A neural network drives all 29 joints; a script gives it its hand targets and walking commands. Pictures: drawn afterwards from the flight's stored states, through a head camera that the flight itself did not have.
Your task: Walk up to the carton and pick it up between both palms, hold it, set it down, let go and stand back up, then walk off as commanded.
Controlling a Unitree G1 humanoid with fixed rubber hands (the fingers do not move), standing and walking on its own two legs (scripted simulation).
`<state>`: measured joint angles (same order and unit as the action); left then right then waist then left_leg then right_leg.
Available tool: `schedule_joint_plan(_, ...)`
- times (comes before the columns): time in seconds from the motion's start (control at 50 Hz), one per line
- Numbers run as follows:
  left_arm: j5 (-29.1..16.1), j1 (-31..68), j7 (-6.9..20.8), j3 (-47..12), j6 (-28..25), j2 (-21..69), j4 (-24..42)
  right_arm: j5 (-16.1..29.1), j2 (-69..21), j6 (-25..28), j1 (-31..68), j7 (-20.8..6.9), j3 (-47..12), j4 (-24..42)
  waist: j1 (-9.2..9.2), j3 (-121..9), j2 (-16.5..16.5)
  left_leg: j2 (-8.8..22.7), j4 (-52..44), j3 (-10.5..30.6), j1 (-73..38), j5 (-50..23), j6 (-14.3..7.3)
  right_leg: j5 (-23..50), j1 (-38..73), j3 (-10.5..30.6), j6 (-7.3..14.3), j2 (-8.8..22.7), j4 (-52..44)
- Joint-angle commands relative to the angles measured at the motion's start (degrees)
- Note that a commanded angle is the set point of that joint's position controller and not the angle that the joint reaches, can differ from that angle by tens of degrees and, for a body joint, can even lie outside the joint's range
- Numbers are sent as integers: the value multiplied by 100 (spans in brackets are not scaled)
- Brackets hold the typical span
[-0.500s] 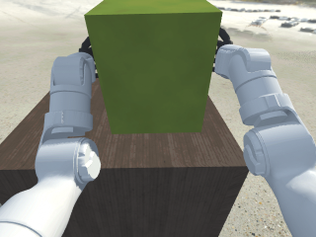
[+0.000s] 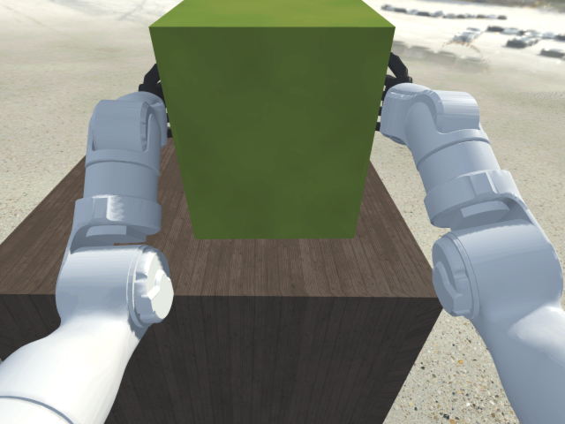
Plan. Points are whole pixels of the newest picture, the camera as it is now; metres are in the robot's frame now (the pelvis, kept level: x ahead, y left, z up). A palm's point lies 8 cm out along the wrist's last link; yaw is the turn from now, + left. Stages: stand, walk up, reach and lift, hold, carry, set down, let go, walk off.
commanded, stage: hold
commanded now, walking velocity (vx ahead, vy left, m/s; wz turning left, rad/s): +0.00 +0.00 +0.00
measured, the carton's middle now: (274, 116) +0.39 +0.02 +0.32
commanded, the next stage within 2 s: set down in 0.42 s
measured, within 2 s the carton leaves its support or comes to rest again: neither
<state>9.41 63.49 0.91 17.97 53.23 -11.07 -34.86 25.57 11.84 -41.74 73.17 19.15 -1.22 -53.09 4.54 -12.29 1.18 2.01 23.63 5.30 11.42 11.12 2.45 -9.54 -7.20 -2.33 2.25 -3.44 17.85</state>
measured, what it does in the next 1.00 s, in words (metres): stands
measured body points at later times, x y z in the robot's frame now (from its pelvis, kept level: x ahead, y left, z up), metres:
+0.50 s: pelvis +0.00 +0.01 +0.00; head -0.09 +0.03 +0.44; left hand +0.39 +0.16 +0.32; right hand +0.38 -0.14 +0.35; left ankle +0.02 +0.14 -0.75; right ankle +0.00 -0.09 -0.75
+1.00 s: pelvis +0.02 +0.01 +0.00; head -0.08 +0.05 +0.44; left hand +0.42 +0.19 +0.30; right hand +0.41 -0.12 +0.32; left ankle +0.02 +0.14 -0.75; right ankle +0.00 -0.09 -0.75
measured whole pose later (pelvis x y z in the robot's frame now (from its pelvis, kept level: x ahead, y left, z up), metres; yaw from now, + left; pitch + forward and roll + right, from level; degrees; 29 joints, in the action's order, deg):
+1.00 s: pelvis +0.02 +0.01 +0.00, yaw +1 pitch -6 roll -1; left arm 15.8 62.4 2.0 21.2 39.0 -9.5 -42.9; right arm 14.6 6.8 -23.1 71.9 13.5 8.2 -65.9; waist 5.2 -7.6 4.3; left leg 0.7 20.5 5.7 2.8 11.5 1.6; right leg -10.5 1.6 -2.2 1.6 -2.4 15.0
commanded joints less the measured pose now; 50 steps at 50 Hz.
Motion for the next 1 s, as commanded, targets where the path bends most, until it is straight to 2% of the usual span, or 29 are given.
schedule_joint_plan(0.0, -1109, 5195, 694, -1452, -543, 3342, 1369, 1096, -3274, 95, 4797, -1024, -432, 1883, 100, -2100, -761, -489, -254, -291, -422, -1435, 142, 1525, 943, 346, -515, -93, -116)
schedule_joint_plan(0.02, -1091, 5027, 699, -1394, -531, 3360, 1232, 1094, -3299, 95, 4756, -1017, -468, 1958, 61, -2069, -646, -487, -261, -275, -367, -1416, 105, 1527, 942, 364, -528, -96, -125)
schedule_joint_plan(0.08, -1064, 4998, 696, -1363, -521, 3337, 1271, 1062, -3291, 88, 4688, -1023, -432, 1912, 74, -1980, -626, -482, -269, -282, -408, -1377, 112, 1486, 941, 362, -527, -89, -151)
schedule_joint_plan(0.1, -1039, 4968, 697, -1314, -509, 3318, 1250, 1070, -3302, 84, 4657, -1034, -476, 1908, 19, -1958, -572, -477, -289, -275, -392, -1378, 86, 1495, 902, 365, -534, -92, -131)
schedule_joint_plan(0.14, -1091, 5075, 677, -1441, -516, 3388, 1444, 1108, -3305, 79, 4708, -1038, -517, 2020, 57, -2088, -652, -448, -252, -254, -413, -1552, 132, 1638, 1030, 375, -492, -129, -95)
schedule_joint_plan(0.16, -1007, 5001, 664, -1344, -492, 3327, 1385, 1150, -3337, 71, 4674, -1047, -582, 2001, -4, -2037, -610, -487, -245, -281, -437, -1584, 105, 1647, 1053, 362, -506, -141, -101)
schedule_joint_plan(0.24, -1173, 5096, 642, -1521, -498, 3502, 1312, 1071, -3305, 108, 4872, -1081, -458, 2091, 72, -1961, -588, -416, -333, -260, -357, -1282, 134, 1350, 851, 348, -466, -144, -142)
schedule_joint_plan(0.26, -1104, 5034, 637, -1421, -489, 3417, 1215, 1064, -3348, 101, 4859, -1091, -487, 2022, -21, -1975, -555, -438, -318, -295, -349, -1282, 102, 1360, 865, 364, -491, -136, -139)
schedule_joint_plan(0.34, -1000, 5031, 635, -1281, -473, 3389, 1117, 1106, -3286, 46, 4769, -1117, -435, 1767, -53, -1756, -625, -418, -310, -269, -343, -1269, 118, 1291, 797, 394, -446, -141, -163)
schedule_joint_plan(0.4, -959, 4815, 692, -1188, -441, 3287, 869, 1011, -3144, 26, 4664, -1137, -318, 1631, -44, -1582, -522, -390, -403, -302, -227, -1024, 106, 1086, 745, 425, -426, -139, -225)
schedule_joint_plan(0.42, -902, 5029, 710, -1075, -419, 3145, 1149, 1049, -3309, -62, 4727, -1066, -349, 1769, 125, -1644, -181, -458, -461, -370, -320, -895, -58, 1256, 996, 349, -534, -121, -261)
schedule_joint_plan(0.46, -1011, 5233, 710, -1149, -521, 3176, 1341, 1081, -3427, 35, 4973, -1077, -437, 1988, -7, -2013, -236, -475, -360, -390, -427, -1137, -41, 1439, 958, 342, -572, -130, -182)
schedule_joint_plan(0.48, -1002, 5304, 719, -1162, -532, 3147, 1273, 1055, -3396, 56, 4955, -1064, -423, 1836, 30, -1983, -354, -491, -344, -390, -456, -1185, -15, 1456, 915, 337, -578, -90, -172)
schedule_joint_plan(0.52, -966, 5383, 740, -1096, -607, 3149, 1112, 1013, -3300, 198, 5111, -1090, -342, 1776, -54, -1997, -466, -477, -308, -382, -511, -1378, 20, 1422, 855, 326, -556, -77, -177)
schedule_joint_plan(0.54, -853, 5348, 762, -903, -634, 3023, 1006, 907, -3291, 242, 5121, -1089, -288, 1627, -78, -1920, -373, -481, -333, -386, -526, -1244, -30, 1289, 863, 332, -558, -33, -243)
schedule_joint_plan(0.56, -928, 5530, 761, -1073, -744, 3117, 1080, 785, -3195, 381, 5162, -1134, -195, 1590, 6, -2098, -521, -420, -317, -351, -590, -1227, 44, 1208, 821, 289, -504, -27, -182)
schedule_joint_plan(0.6, -882, 5678, 759, -1051, -953, 3144, 1004, 581, -3213, 639, 5319, -1165, -102, 1527, -49, -2147, -596, -418, -331, -384, -634, -1154, 50, 1061, 813, 274, -479, -1, -211)
schedule_joint_plan(0.64, -784, 5588, 800, -951, -1171, 3098, 625, 311, -3080, 954, 5299, -1225, 76, 1280, -86, -1957, -546, -382, -368, -367, -736, -1079, 3, 875, 746, 234, -459, 50, -285)
schedule_joint_plan(0.66, -620, 5407, 831, -738, -1268, 3022, 253, 137, -3042, 1062, 5162, -1232, 151, 881, -148, -1588, -438, -386, -467, -405, -726, -826, -75, 615, 674, 227, -487, 93, -381)
schedule_joint_plan(0.68, -503, 5271, 880, -674, -1354, 2937, -136, -99, -2855, 1175, 5059, -1281, 416, 573, -41, -1199, -469, -388, -586, -420, -603, -501, -82, 293, 553, 204, -464, 121, -452)
schedule_joint_plan(0.7, -316, 5039, 921, -447, -1380, 2851, -320, -180, -2847, 1253, 4881, -1312, 476, 305, -118, -1034, -357, -424, -632, -459, -641, -479, -144, 230, 601, 170, -482, 128, -486)
schedule_joint_plan(0.72, -193, 4900, 952, -360, -1411, 2827, -504, -297, -2732, 1327, 4802, -1345, 546, 107, -108, -924, -400, -416, -674, -478, -660, -425, -145, 209, 614, 168, -469, 122, -512)
schedule_joint_plan(0.74, -134, 4733, 997, -305, -1492, 2802, -553, -437, -2688, 1421, 4674, -1354, 662, 33, -63, -943, -294, -433, -694, -509, -739, -489, -152, 295, 699, 133, -510, 106, -534)
schedule_joint_plan(0.76, -105, 4693, 1026, -299, -1547, 2830, -636, -526, -2619, 1504, 4577, -1356, 780, -121, 34, -897, -342, -440, -702, -500, -789, -504, -133, 348, 747, 121, -505, 118, -555)
schedule_joint_plan(0.8, -83, 4534, 1058, -324, -1644, 2805, -592, -659, -2550, 1667, 4369, -1359, 878, -225, 75, -915, -327, -435, -676, -509, -951, -858, -96, 674, 869, 97, -522, 103, -557)
schedule_joint_plan(0.86, -139, 4520, 1023, -607, -1759, 3022, -349, -698, -2531, 1915, 4141, -1366, 868, -291, 225, -1015, -548, -454, -555, -489, -1195, -1632, 9, 1288, 1017, 32, -488, 50, -487)
schedule_joint_plan(0.92, -210, 4521, 960, -835, -1852, 3202, 58, -643, -2671, 2153, 4175, -1356, 647, 69, 272, -1178, -582, -472, -369, -467, -1440, -2190, 64, 1713, 1068, -73, -500, 8, -407)
schedule_joint_plan(0.96, -314, 4528, 863, -1147, -1901, 3456, 429, -573, -2768, 2306, 4216, -1350, 430, 396, 280, -1440, -749, -464, -243, -442, -1624, -2712, 170, 1978, 1158, -125, -449, -39, -337)
schedule_joint_plan(0.98, -395, 4583, 818, -1277, -1928, 3560, 599, -475, -2900, 2384, 4327, -1348, 237, 619, 229, -1560, -784, -471, -171, -428, -1694, -2935, 191, 2093, 1192, -144, -452, -43, -297)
